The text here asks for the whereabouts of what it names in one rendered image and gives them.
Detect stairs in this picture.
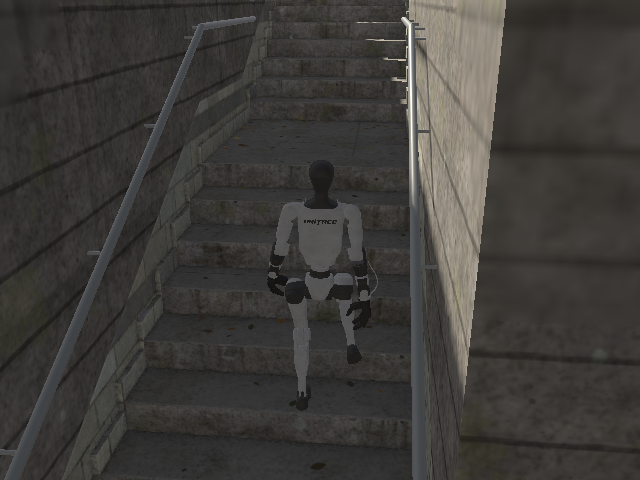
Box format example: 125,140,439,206
100,163,413,480
250,0,407,122

